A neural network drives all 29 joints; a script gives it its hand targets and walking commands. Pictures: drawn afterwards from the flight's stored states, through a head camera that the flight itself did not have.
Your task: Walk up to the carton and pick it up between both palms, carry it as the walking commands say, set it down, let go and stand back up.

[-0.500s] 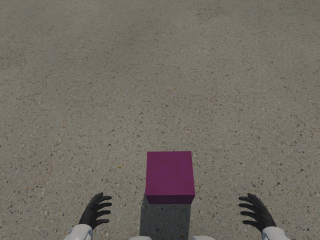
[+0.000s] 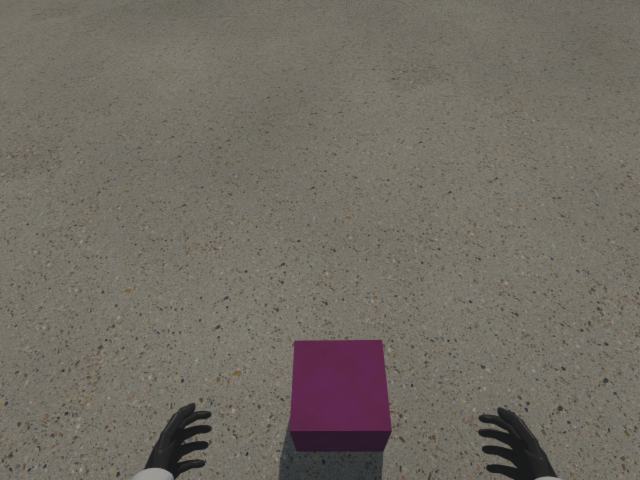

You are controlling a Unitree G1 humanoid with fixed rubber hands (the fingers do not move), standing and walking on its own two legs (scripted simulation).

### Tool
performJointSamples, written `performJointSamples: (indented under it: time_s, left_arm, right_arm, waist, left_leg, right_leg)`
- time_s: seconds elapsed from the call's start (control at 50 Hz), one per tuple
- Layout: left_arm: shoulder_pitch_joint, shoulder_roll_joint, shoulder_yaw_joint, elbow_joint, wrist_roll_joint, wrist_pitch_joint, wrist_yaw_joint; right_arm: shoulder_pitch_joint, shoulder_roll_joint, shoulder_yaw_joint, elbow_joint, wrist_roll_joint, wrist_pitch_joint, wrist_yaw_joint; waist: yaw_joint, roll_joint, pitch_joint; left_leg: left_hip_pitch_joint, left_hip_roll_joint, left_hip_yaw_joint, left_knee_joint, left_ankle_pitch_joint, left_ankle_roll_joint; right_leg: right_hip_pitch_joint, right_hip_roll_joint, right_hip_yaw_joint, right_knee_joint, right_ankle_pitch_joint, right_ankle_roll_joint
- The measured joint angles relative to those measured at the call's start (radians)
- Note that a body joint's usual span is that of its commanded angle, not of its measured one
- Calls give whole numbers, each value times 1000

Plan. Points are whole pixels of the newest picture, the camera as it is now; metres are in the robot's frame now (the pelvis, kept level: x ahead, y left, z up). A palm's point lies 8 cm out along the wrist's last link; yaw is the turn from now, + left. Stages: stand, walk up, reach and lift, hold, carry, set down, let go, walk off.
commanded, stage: stand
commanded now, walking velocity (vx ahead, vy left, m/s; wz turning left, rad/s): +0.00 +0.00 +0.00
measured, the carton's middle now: (339, 396) +0.43 +0.00 -0.66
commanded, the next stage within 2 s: none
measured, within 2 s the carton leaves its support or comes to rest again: neither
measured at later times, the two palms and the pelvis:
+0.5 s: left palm out of the picture +0.04 +0.28 -0.10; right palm out of the picture +0.01 -0.27 -0.10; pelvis -0.04 +0.01 +0.00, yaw +0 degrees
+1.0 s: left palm out of the picture -0.07 +0.28 -0.12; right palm out of the picture -0.09 -0.28 -0.12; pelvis -0.12 +0.00 -0.01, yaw +0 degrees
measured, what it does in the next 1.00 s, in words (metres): shifts its weight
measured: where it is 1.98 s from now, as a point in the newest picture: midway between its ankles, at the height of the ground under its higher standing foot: outside the picture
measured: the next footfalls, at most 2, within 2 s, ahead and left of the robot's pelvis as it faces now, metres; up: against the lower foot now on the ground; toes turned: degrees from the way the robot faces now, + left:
right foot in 1.46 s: -0.16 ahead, -0.09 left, +0.00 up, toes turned -1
left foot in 1.74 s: -0.38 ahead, +0.15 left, +0.00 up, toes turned +3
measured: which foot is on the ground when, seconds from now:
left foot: down 0.00-1.00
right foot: down 0.00-1.00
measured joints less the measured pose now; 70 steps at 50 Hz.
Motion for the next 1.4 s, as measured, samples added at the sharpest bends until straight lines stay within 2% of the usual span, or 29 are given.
performJointSamples:
  time_s: [0.08, 0.14, 0.32, 0.58, 0.74, 0.84, 0.98, 1.0, 1.06, 1.12, 1.16, 1.2, 1.24, 1.26, 1.3, 1.34, 1.38, 1.4]
  left_arm:
    - [-9, 22, -6, 139, 8, -76, 13]
    - [16, 48, 14, 215, 16, -111, 27]
    - [97, 89, 51, 326, 23, -158, 41]
    - [105, 100, 23, 400, 14, -175, 38]
    - [134, 100, -2, 448, 12, -167, 35]
    - [143, 99, -7, 456, 17, -166, 37]
    - [114, 106, -8, 458, 16, -167, 38]
    - [112, 107, -6, 458, 15, -164, 37]
    - [120, 109, -2, 455, 16, -151, 36]
    - [124, 107, 3, 444, 18, -142, 36]
    - [114, 108, 6, 431, 19, -146, 36]
    - [96, 112, 6, 421, 13, -155, 39]
    - [83, 115, 7, 424, 2, -157, 39]
    - [83, 114, 10, 433, 2, -152, 36]
    - [97, 112, 19, 446, 10, -129, 30]
    - [130, 103, 29, 441, 14, -104, 22]
    - [168, 82, 30, 432, 23, -79, 13]
    - [190, 71, 28, 425, 30, -71, 10]
  right_arm:
    - [9, -18, -14, 146, -17, -55, -24]
    - [22, -37, -37, 229, -19, -85, -38]
    - [102, -75, -63, 334, -18, -134, -54]
    - [127, -70, -32, 423, -12, -153, -47]
    - [134, -82, -28, 468, -14, -140, -48]
    - [134, -88, -30, 477, -19, -132, -46]
    - [113, -96, -22, 469, -14, -141, -49]
    - [114, -95, -21, 470, -15, -140, -48]
    - [131, -87, -20, 474, -24, -125, -44]
    - [142, -80, -18, 467, -26, -113, -42]
    - [132, -83, -16, 454, -27, -119, -45]
    - [113, -90, -15, 439, -17, -127, -50]
    - [98, -96, -11, 440, -4, -132, -54]
    - [97, -97, -11, 447, -3, -128, -54]
    - [109, -93, -15, 454, -16, -106, -54]
    - [124, -92, -17, 451, -37, -80, -64]
    - [126, -102, -31, 451, -47, -58, -85]
    - [122, -110, -40, 453, -47, -50, -96]
  waist:
    - [21, 1, -75]
    - [22, -7, -138]
    - [12, -16, -266]
    - [5, -16, -159]
    - [3, -16, -141]
    - [6, -17, -158]
    - [-2, -9, -136]
    - [-3, -10, -138]
    - [1, -16, -169]
    - [9, -19, -187]
    - [11, -18, -162]
    - [9, -16, -108]
    - [5, -20, -58]
    - [2, -20, -50]
    - [-1, -32, -71]
    - [12, -38, -107]
    - [31, -15, -142]
    - [40, 1, -164]
  left_leg:
    - [-26, 6, -1, 33, -14, 1]
    - [-18, 6, 0, 53, -29, 1]
    - [25, 7, 4, 49, -23, 4]
    - [-22, 7, 12, -17, 96, 2]
    - [-61, 6, 18, -14, 117, -3]
    - [-83, 5, 16, -10, 85, -11]
    - [-113, 11, 16, 6, 177, -7]
    - [-117, 11, 16, 13, 162, 3]
    - [-135, 8, 8, 34, 37, -17]
    - [-151, 8, 3, 8, -59, -18]
    - [-169, 10, 3, -8, -37, -15]
    - [-180, 15, 9, -9, 48, -9]
    - [-185, 16, 18, 20, 135, -9]
    - [-187, 18, 18, 42, 115, -7]
    - [-205, 14, 25, 86, 91, -6]
    - [-213, 20, 55, 98, 72, -3]
    - [-214, 34, 85, 87, 59, -17]
    - [-225, 37, 97, 85, 42, -23]
  right_leg:
    - [-18, 5, -5, 14, -5, 0]
    - [-9, 6, -5, 33, -19, -1]
    - [34, 5, -4, 27, -11, 2]
    - [-19, 0, 4, -27, 104, 10]
    - [-63, -2, 9, -17, 136, 12]
    - [-88, -2, 13, -8, 105, 14]
    - [-118, 1, 4, 12, 176, 10]
    - [-121, 1, 4, 18, 167, 4]
    - [-137, 5, 12, 30, 59, 6]
    - [-157, 9, 21, 9, -44, 11]
    - [-177, 8, 20, -3, -34, 14]
    - [-187, 5, 12, -6, 49, 16]
    - [-194, -1, 3, 24, 137, 14]
    - [-197, -1, -2, 52, 141, 11]
    - [-228, -5, 4, 127, 26, 9]
    - [-287, -2, 3, 326, -93, 21]
    - [-288, -8, -20, 513, -118, 21]
    - [-262, -17, -31, 551, -121, 16]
